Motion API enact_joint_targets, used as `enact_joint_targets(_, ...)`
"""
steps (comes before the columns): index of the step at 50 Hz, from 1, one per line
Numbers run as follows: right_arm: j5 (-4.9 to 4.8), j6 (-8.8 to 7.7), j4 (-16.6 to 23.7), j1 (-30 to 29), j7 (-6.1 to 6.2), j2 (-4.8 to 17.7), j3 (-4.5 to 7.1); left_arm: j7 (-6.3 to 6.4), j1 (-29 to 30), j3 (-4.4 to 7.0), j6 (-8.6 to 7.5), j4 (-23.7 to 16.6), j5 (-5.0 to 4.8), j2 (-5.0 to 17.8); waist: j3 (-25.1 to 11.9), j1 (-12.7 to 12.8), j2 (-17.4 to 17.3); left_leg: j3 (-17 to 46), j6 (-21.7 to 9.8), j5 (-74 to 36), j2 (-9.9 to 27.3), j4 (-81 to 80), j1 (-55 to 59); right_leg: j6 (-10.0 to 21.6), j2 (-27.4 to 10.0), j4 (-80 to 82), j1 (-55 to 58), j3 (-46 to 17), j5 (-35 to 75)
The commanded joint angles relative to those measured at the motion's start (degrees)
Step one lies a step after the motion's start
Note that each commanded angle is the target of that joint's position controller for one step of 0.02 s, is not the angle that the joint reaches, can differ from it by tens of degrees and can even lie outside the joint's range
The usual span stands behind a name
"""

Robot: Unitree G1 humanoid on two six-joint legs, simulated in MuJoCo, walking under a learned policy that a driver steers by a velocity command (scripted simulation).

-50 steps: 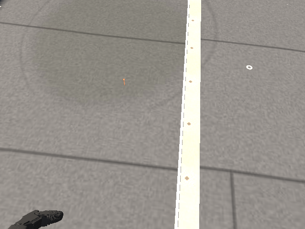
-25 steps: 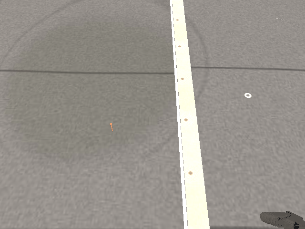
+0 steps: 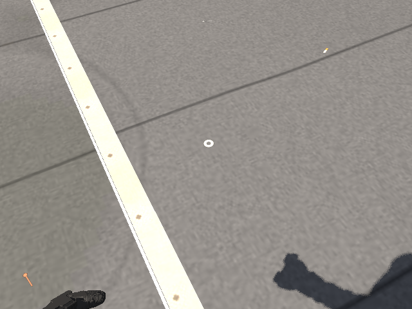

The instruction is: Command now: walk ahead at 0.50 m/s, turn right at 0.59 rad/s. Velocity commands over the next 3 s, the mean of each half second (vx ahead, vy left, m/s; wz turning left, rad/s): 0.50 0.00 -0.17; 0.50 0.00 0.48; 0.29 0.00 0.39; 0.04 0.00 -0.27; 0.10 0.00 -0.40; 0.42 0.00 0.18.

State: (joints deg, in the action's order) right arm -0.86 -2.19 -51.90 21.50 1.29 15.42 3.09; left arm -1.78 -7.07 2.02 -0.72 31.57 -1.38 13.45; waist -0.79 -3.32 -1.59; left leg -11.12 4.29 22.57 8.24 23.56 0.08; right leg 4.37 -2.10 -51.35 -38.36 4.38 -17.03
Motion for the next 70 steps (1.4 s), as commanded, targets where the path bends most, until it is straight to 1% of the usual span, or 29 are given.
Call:
enact_joint_targets(1, 1.79, -2.67, 9.9, -4.2, -0.44, 4.3, -0.04, 1.36, -21.9, 7.13, -0.15, 0.7, -0.18, 20.1, -13.1, 12.0, 15.9, 1.3, -2.3, -18.1, -4.1, 45.2, -37.6, 15.5, -9.6, 22.5, 49.5, -34.1, -10.9)
enact_joint_targets(2, 1.57, -5.45, 10.1, -6.6, -1.48, 6.5, 0.40, 1.62, -22.3, 6.10, -1.26, -0.3, 0.95, 18.9, -22.6, 11.7, 14.4, 17.5, -3.5, 4.1, -9.1, 54.6, -44.1, 19.8, -17.2, 33.9, 52.6, -59.0, -12.6)
enact_joint_targets(3, -0.99, -6.27, 11.0, -10.1, -2.21, 8.8, 1.57, 1.11, -19.8, 4.31, -2.32, 0.3, 1.51, 14.7, -13.9, 10.7, 8.4, 18.9, -4.3, 0.9, -7.0, 56.6, -49.9, 16.8, -17.2, 34.1, 48.0, -51.1, -11.4)
enact_joint_targets(5, 0.21, -6.45, 11.5, -12.1, -1.67, 6.1, 0.92, 0.89, -15.1, 3.23, -2.90, 1.3, 0.97, 10.8, -3.6, 6.7, 3.3, 16.1, -5.4, -4.8, -2.8, 49.3, -47.7, 13.1, -12.4, 32.8, 33.7, -36.0, -2.0)
enact_joint_targets(8, 0.64, -4.02, 10.1, -8.9, -1.79, 5.9, 1.46, 1.22, -8.8, 2.44, -3.56, 0.4, 1.35, 7.6, -1.5, 1.4, 6.8, 15.1, -4.4, -9.9, -1.3, 42.0, -38.5, 11.4, -7.6, 37.0, 23.6, -23.7, 9.5)
enact_joint_targets(11, 1.13, -3.23, 10.0, -12.7, -1.86, 4.8, 1.07, 2.13, -11.5, 2.56, -4.48, 2.9, 1.08, 8.3, 0.0, 2.1, 4.2, 13.5, -2.9, -17.7, -1.5, 34.5, -41.6, 10.3, -7.0, 40.7, 26.6, -16.9, 17.1)
enact_joint_targets(17, -0.17, -3.30, 11.2, -20.9, -3.32, 3.1, -0.03, 2.82, -14.7, 2.73, -4.86, 6.6, 1.16, 9.7, 3.5, 5.6, 4.8, 10.9, -3.2, -34.2, -3.8, 16.0, -41.4, 7.5, -6.8, 44.5, 31.2, -8.5, 12.3)
enact_joint_targets(23, -0.52, -3.43, 15.4, -25.1, -5.72, 4.1, -0.23, 2.86, -15.2, 3.57, -4.24, 10.0, 0.81, 11.6, 6.2, 6.7, 4.5, 12.1, -7.8, -29.7, -5.6, 5.4, -40.5, 5.3, -12.4, 42.8, 42.4, -4.0, 20.9)
enact_joint_targets(26, 0.25, -3.38, 14.7, -17.3, -5.81, 7.2, 1.21, 3.72, -14.4, 4.09, -2.80, 10.0, 1.43, 14.0, -0.4, 3.2, 7.4, 7.0, -10.9, -20.0, -10.9, 6.3, -30.5, 2.7, -11.6, 28.5, 48.1, -1.1, 54.9)
enact_joint_targets(27, 0.25, -3.19, 13.0, -9.6, -5.40, 9.5, 2.53, 4.03, -13.7, 3.90, -2.05, 9.6, 1.54, 14.2, -5.1, -0.7, 6.6, 5.3, -12.4, -20.5, -13.6, 4.4, -20.4, 0.9, -9.2, 16.5, 46.4, 1.4, 61.4)
enact_joint_targets(28, 0.12, -2.79, 12.2, -1.1, -4.65, 13.0, 3.74, 4.52, -14.8, 3.17, -2.07, 8.5, 2.23, 13.3, -11.6, -3.9, 3.0, 15.0, -15.5, -22.2, -7.5, 6.9, -1.5, -0.8, -7.9, 0.8, 32.7, 1.2, 49.3)
enact_joint_targets(29, -0.40, -2.94, 12.2, 3.5, -4.50, 17.9, 5.06, 3.08, -23.1, 0.27, -3.37, 6.8, 3.12, 5.3, -20.4, 0.4, -12.1, 46.0, -28.3, -10.4, 8.0, 5.6, 23.3, -5.5, 3.5, -23.4, 5.5, -1.3, 4.4)
enact_joint_targets(30, -0.82, -3.00, 12.2, 4.3, -4.17, 12.5, 3.74, 2.36, -19.0, 0.39, -5.37, 7.5, 2.10, 8.3, -25.0, -2.4, -7.4, 59.8, -28.1, -3.9, 9.8, -4.2, 25.8, -4.6, 6.2, -29.4, -1.2, -11.0, -13.0)
enact_joint_targets(31, -0.35, -2.91, 12.6, 1.8, -3.73, 10.3, 2.99, 1.66, -11.8, 1.01, -6.65, 5.0, -0.20, 10.8, -16.5, -3.2, -4.3, 51.2, -24.3, -3.8, 8.1, -5.8, 19.7, -3.1, 2.5, -30.0, -5.4, -12.9, -8.8)
enact_joint_targets(33, 0.08, -2.64, 14.4, -4.5, -3.18, 9.2, 2.44, 1.98, -5.4, 0.65, -7.91, 2.9, 1.13, 10.5, -5.9, -0.2, 3.9, 40.9, -22.4, -13.6, 4.6, -8.0, 2.8, -2.7, -1.4, -22.7, -4.7, -11.1, -3.1)
enact_joint_targets(34, 0.76, -2.70, 15.3, -6.4, -3.05, 7.9, 1.90, 2.18, -6.4, 1.01, -7.50, 2.9, 1.73, 10.8, -4.2, 2.3, 2.5, 37.3, -22.0, -18.9, 2.4, -9.4, -3.5, -3.0, -3.0, -19.5, -0.8, -11.3, -1.3)
enact_joint_targets(38, 0.20, -2.84, 15.6, -7.6, -2.25, 8.6, 2.02, 2.70, -7.6, 0.40, -5.17, 3.0, 2.84, 8.7, -1.0, 4.9, -0.6, 30.0, -22.3, -27.4, -1.0, -11.9, -15.5, -6.6, -3.7, -9.9, 2.2, -8.4, 1.9)
enact_joint_targets(43, -0.77, -1.75, 14.2, -4.1, -1.08, 10.5, 2.51, 2.32, 4.5, -0.92, -5.61, 0.8, 2.19, 5.8, -0.1, 0.2, -2.7, 25.7, -17.6, -19.8, -5.6, -10.5, -20.2, -8.4, 0.6, 13.5, 9.4, -6.3, 20.2)
enact_joint_targets(47, -1.27, -0.70, 13.4, -1.6, -0.89, 10.1, 2.50, 1.54, 6.8, 0.23, -6.40, 0.4, 0.82, 8.7, -1.1, -0.2, -4.0, 32.9, -15.9, -13.1, -2.6, -5.1, -12.7, -7.6, 1.8, 21.8, 12.3, -9.4, 19.0)
enact_joint_targets(50, -0.42, 0.09, 14.1, -2.9, -0.82, 8.6, 2.11, 1.53, -0.7, 1.97, -6.94, 2.5, 0.83, 11.2, -3.0, 4.3, -5.4, 34.9, -13.1, -14.6, -3.3, 3.5, -11.2, -4.1, 1.4, 26.1, 22.4, -8.7, 13.6)
enact_joint_targets(51, 0.16, -0.05, 14.9, -3.0, -1.13, 5.5, 1.01, 1.86, -7.2, 2.87, -7.17, 3.2, 1.74, 13.4, -8.8, 7.3, -2.7, 31.9, -11.1, -12.3, -6.3, 14.4, -14.8, -1.1, -4.5, 25.3, 34.0, -13.3, 11.5)
enact_joint_targets(52, 0.19, -0.48, 16.1, 2.5, -1.28, 1.3, -0.25, 2.23, -12.9, 3.89, -6.64, 3.7, 2.77, 17.4, -16.2, 6.4, 9.7, 23.6, -7.2, 5.0, -13.8, 32.0, -29.7, 5.2, -17.0, 27.1, 52.9, -31.4, 4.6)
enact_joint_targets(53, -1.01, -0.92, 17.5, 4.8, -1.28, 3.8, -0.27, 1.72, -16.2, 4.40, -5.71, 5.6, 1.72, 17.5, -17.1, 5.9, 21.5, 20.1, -5.7, 12.0, -12.4, 45.3, -43.7, 10.2, -23.6, 32.5, 56.9, -51.6, -12.3)
enact_joint_targets(54, -1.28, -0.68, 16.7, 1.3, -1.11, 8.6, 0.94, 1.82, -13.6, 3.34, -5.56, 4.4, 1.36, 12.8, -9.8, 7.6, 13.1, 21.2, -4.9, 6.7, -9.3, 50.7, -47.3, 8.4, -21.3, 34.6, 51.1, -47.1, -18.5)
enact_joint_targets(56, -0.12, -0.09, 18.2, -6.1, -1.02, 9.4, 1.63, 2.09, -8.7, 2.22, -5.08, 4.2, 2.10, 9.6, -0.7, 7.1, 6.1, 18.8, -3.8, -1.4, -6.4, 49.8, -45.1, 5.7, -16.2, 35.2, 38.4, -30.4, -0.7)
enact_joint_targets(57, 0.04, 0.20, 18.7, -6.9, -1.08, 8.8, 2.00, 2.19, -6.8, 1.82, -5.03, 4.5, 2.46, 8.4, 1.2, 5.7, 6.7, 18.7, -3.3, -2.7, -5.3, 47.7, -42.9, 5.4, -14.2, 35.5, 34.3, -24.4, 10.8)
enact_joint_targets(62, 0.47, 1.77, 19.4, -7.3, -0.85, 3.5, 0.84, 2.01, -5.5, 2.58, -5.16, 7.9, 2.06, 10.4, -0.6, 3.3, 7.9, 15.0, -1.3, -5.1, -6.1, 35.2, -37.0, 7.8, -12.0, 35.4, 30.6, -10.4, 43.5)
enact_joint_targets(66, 0.71, 1.47, 19.7, -11.5, -1.84, 2.2, -0.01, 2.69, -4.8, 2.70, -3.57, 10.1, 1.01, 11.7, -3.4, 4.4, 7.4, 12.7, -2.0, -17.6, -6.9, 20.5, -29.2, 7.1, -10.3, 35.1, 30.6, -4.3, 43.9)
enact_joint_targets(70, 0.81, 0.98, 21.2, -16.1, -2.78, 3.6, 0.43, 2.50, -6.8, 2.93, -2.68, 12.6, 0.13, 13.2, -2.9, 5.6, 7.2, 12.0, -4.2, -17.6, -7.9, 11.5, -25.8, 6.4, -11.7, 31.5, 33.9, -5.4, 41.0)
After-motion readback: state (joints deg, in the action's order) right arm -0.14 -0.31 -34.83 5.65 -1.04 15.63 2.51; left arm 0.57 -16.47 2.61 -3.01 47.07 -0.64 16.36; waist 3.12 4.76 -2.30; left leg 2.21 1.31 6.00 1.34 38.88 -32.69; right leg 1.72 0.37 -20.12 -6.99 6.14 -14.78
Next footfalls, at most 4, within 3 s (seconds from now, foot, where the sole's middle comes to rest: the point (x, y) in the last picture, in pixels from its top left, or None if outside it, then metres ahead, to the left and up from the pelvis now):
0.54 left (189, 293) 0.52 0.07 -0.72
1.02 right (235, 210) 0.81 -0.10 -0.72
1.48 left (158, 200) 0.87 0.18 -0.72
1.86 right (226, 188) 0.90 -0.07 -0.72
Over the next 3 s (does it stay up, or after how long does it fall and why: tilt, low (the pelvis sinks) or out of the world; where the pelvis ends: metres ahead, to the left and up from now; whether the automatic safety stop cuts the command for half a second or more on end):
stays up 1.08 -0.02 0.07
